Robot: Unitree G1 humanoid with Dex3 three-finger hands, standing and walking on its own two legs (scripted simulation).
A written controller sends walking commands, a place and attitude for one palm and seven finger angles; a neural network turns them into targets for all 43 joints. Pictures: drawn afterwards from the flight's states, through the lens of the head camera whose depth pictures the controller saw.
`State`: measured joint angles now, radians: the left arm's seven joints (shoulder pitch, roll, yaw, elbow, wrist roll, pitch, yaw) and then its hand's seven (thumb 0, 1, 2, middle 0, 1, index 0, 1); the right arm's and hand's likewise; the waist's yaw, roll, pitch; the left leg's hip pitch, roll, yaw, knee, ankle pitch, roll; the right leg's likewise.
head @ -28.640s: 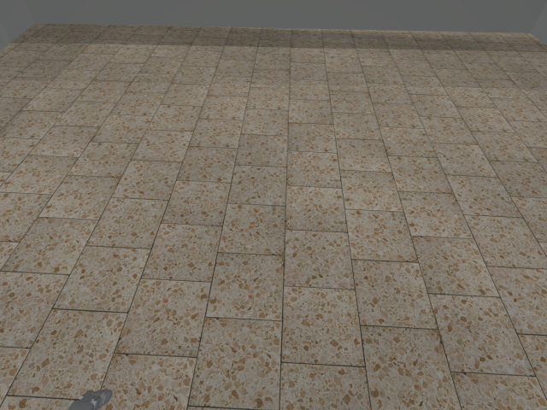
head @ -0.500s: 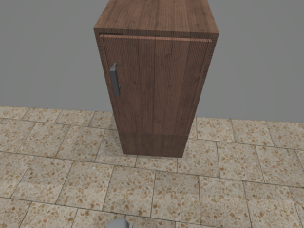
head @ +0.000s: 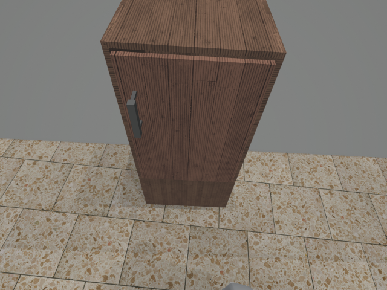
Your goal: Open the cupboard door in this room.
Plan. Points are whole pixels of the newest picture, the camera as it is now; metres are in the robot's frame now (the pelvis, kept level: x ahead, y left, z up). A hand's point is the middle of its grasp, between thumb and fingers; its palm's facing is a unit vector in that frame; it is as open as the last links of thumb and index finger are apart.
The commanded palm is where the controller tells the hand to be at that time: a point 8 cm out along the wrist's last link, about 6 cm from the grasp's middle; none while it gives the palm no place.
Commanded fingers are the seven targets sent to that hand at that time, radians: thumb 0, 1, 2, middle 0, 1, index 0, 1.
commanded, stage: come to a stop and stand still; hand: left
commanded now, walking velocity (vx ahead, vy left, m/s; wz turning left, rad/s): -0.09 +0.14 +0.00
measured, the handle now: (136, 114) +0.55 +0.20 -0.02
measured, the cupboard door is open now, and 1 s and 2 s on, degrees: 0 0 0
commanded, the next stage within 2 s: look again from close up in 1.30 s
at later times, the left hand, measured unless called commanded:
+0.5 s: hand out of the picture -0.01 +0.18 -0.18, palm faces +0.08 -0.97 -0.22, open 7.3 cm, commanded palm none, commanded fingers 0.00 0.90 0.90 -0.20 -0.30 -0.20 -0.30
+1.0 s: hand out of the picture +0.05 +0.16 -0.17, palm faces -0.01 -0.98 -0.21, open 7.3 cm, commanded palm none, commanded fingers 0.00 0.90 0.90 -0.20 -0.30 -0.20 -0.30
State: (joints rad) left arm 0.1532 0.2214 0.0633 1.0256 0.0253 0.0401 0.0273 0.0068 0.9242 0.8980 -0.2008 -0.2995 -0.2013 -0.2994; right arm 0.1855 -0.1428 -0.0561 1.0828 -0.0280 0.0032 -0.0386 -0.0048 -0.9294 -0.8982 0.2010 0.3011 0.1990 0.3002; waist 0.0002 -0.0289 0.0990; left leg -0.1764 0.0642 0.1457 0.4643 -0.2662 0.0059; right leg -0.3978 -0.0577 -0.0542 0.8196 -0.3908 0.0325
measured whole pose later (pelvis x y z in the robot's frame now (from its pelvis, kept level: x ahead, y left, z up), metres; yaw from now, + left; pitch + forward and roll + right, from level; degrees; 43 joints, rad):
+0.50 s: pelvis -0.04 -0.01 +0.00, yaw +0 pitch +0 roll +0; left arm 0.23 0.19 0.05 1.02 0.04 0.02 0.02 0.00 0.91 0.90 -0.21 -0.30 -0.21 -0.30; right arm 0.19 -0.20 -0.06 1.03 -0.01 0.03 0.01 0.00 -0.91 -0.90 0.20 0.30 0.19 0.30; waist 0.05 -0.02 0.06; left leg -0.19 0.02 0.02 0.58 -0.38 -0.03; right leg -0.33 -0.07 -0.09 0.47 -0.14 0.01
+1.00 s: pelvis -0.02 -0.02 -0.01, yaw +1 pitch +0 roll +0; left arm 0.15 0.15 0.03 1.08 0.01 -0.01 0.02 0.00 0.92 0.90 -0.20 -0.30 -0.20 -0.30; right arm 0.34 -0.12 -0.04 1.16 -0.01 0.00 -0.04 0.00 -0.90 -0.90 0.20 0.30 0.20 0.30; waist -0.05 0.04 0.08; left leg -0.15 0.05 0.03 0.56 -0.41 -0.02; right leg -0.24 -0.01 -0.11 0.51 -0.26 -0.03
